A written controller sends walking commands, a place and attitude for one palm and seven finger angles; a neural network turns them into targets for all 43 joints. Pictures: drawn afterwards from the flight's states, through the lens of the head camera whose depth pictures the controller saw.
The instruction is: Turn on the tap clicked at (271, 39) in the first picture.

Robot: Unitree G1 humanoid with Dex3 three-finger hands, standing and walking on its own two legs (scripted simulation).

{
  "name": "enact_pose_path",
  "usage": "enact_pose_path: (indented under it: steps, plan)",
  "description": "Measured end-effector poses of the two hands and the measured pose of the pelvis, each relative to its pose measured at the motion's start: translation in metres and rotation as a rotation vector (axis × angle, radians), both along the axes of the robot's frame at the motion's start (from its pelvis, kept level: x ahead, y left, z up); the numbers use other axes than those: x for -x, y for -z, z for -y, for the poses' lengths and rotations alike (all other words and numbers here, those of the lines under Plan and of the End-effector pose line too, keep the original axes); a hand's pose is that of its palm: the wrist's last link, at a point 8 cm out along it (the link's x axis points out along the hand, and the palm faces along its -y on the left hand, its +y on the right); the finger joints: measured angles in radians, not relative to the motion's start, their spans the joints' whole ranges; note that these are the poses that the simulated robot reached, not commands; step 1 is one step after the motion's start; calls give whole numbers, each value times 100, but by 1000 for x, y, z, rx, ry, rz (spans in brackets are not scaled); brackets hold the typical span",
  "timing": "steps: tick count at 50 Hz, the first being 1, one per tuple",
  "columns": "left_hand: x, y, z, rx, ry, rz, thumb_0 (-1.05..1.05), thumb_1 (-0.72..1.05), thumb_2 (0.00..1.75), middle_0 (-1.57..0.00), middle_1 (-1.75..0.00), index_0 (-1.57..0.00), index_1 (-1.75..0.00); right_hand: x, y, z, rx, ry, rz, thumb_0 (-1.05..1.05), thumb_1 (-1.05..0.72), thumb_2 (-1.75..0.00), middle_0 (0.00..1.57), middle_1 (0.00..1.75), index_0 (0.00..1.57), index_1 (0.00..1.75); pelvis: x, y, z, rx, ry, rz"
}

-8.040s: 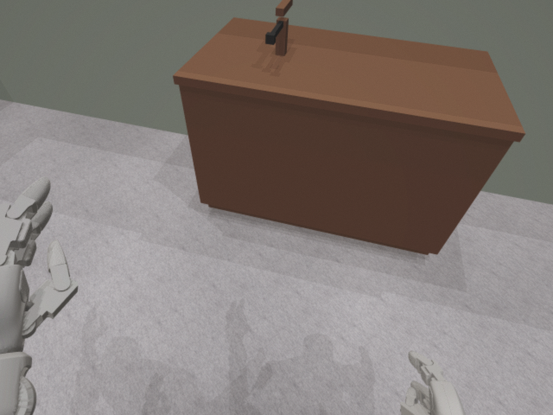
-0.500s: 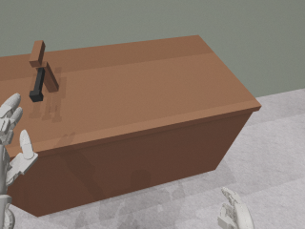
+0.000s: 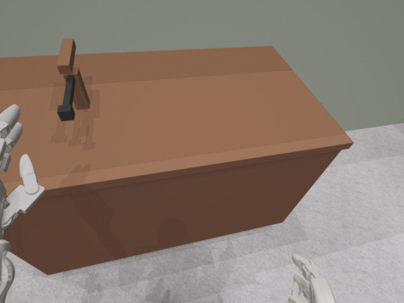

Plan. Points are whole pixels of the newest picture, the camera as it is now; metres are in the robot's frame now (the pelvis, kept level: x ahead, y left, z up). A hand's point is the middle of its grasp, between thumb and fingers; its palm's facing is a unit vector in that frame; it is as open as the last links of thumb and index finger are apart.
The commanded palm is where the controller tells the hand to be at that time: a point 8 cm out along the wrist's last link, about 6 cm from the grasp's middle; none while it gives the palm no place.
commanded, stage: come to a stop and stand still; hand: left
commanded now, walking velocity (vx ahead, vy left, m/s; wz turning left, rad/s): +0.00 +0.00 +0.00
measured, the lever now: (66, 112) +0.48 +0.38 +0.06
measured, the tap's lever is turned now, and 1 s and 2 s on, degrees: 0 0 0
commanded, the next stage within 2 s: look again from close up in 0.54 s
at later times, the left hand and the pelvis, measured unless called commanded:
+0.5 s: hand (55, 173) +0.25 +0.26 +0.16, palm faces +0.39 -0.85 -0.36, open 7.4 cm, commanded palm +0.19 +0.29 +0.18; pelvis +0.04 +0.00 +0.01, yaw +1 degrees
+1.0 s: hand (57, 180) +0.24 +0.25 +0.15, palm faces +0.39 -0.84 -0.36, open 7.4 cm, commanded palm +0.19 +0.28 +0.18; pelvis +0.03 +0.00 +0.01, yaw +1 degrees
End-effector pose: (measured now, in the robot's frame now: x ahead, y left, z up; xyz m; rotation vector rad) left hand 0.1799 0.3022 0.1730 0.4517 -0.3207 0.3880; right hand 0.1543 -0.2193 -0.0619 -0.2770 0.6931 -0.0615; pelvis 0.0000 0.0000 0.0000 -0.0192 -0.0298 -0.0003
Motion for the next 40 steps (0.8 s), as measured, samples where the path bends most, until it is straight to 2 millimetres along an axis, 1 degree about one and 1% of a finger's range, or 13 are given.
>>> enact_pose_path:
  steps: [4,10,14,18,23,30,40]
  plan:
    - [-2,2,4,34,0,9,2,89,90,-21,-30,-20,-31,-17,-2,-13,-13,-39,15,1,-91,-90,20,30,21,30,-7,-2,-3,5,0,-9]
    - [-17,7,5,48,12,-29,2,89,90,-21,-30,-21,-31,-44,-7,-27,-28,-66,44,1,-91,-90,20,30,21,30,-17,-4,-5,7,-1,-20]
    - [-26,6,3,43,15,-46,2,89,90,-21,-30,-21,-31,-57,-10,-28,-31,-65,53,1,-91,-90,20,30,21,30,-24,-4,-5,8,-2,-28]
    - [-31,4,3,38,21,-55,2,89,90,-21,-30,-21,-31,-65,-11,-24,-23,-55,47,1,-91,-90,20,30,21,30,-30,-5,-5,8,-6,-35]
    - [-32,3,4,34,22,-70,2,89,90,-21,-30,-21,-31,-67,-9,-16,-9,-34,25,1,-91,-90,20,30,21,30,-34,-5,-5,6,-10,-38]
    - [-29,6,4,43,3,-95,2,89,90,-21,-30,-21,-31,-60,-5,-6,2,-4,-5,1,-91,-90,20,30,21,30,-36,-5,-3,7,-12,-36]
    - [-26,5,9,52,-2,-95,2,89,90,-21,-30,-21,-31,-49,-1,-3,-6,13,-24,1,-91,-90,20,30,21,30,-32,-7,-1,6,-16,-35]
